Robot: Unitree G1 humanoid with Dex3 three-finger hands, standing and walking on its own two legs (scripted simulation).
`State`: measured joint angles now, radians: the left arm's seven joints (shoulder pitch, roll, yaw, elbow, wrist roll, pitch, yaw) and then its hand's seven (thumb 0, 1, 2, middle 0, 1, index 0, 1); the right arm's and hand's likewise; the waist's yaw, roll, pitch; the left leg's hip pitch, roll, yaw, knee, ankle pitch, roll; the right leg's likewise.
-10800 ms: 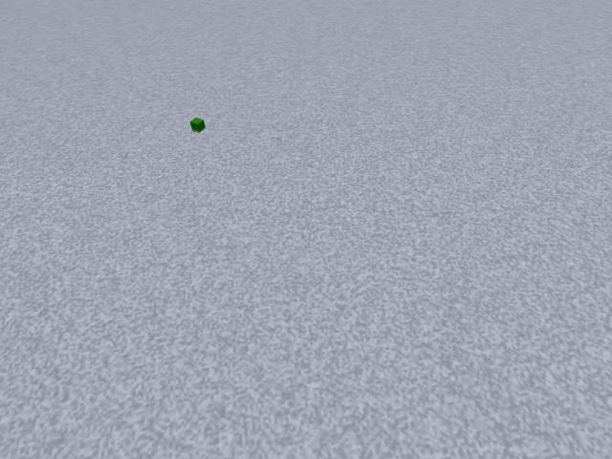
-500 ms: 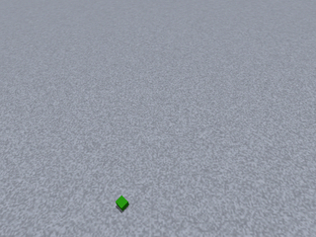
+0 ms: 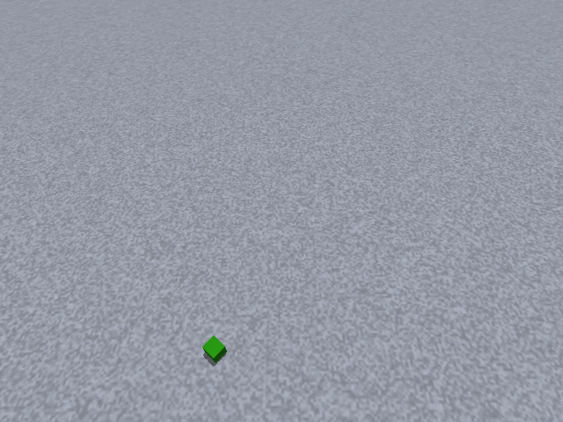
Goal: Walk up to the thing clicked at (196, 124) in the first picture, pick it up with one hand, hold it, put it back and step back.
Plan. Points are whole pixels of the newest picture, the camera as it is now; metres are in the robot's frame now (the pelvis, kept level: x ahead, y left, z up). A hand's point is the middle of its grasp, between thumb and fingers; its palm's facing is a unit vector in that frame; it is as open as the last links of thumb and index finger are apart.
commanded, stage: stand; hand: left
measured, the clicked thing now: (214, 349) +0.49 +0.26 -0.76
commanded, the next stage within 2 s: none
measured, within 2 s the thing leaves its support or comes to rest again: neither
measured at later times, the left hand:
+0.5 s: hand out of the picture +0.06 +0.24 -0.16, palm faces -0.03 -0.94 -0.34, open 7.4 cm
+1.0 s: hand out of the picture +0.07 +0.23 -0.16, palm faces -0.03 -0.94 -0.34, open 7.4 cm
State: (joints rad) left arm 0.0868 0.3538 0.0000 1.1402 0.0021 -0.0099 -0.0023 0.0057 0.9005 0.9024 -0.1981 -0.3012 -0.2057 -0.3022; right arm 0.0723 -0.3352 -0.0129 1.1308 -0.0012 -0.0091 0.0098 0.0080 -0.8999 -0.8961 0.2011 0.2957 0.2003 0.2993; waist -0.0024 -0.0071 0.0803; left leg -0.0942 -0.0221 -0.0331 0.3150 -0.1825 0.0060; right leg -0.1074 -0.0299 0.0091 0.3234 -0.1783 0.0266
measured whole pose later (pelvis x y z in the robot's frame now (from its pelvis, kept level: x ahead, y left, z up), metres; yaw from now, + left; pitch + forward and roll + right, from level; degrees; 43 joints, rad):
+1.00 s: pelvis +0.00 -0.02 +0.00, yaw +0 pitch -2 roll +0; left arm 0.11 0.35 -0.01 1.12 0.00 -0.01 -0.01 0.00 0.90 0.90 -0.20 -0.30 -0.21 -0.30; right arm 0.12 -0.35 0.00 1.13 0.00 -0.01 0.01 0.01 -0.90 -0.90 0.20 0.30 0.20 0.30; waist 0.00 0.00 0.06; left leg -0.10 0.01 -0.04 0.32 -0.18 -0.03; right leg -0.12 0.01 0.00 0.33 -0.17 -0.01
